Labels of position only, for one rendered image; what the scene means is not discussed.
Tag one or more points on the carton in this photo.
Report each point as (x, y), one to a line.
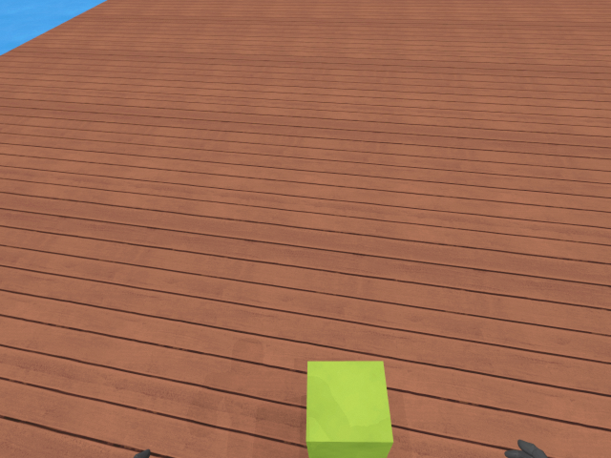
(347, 410)

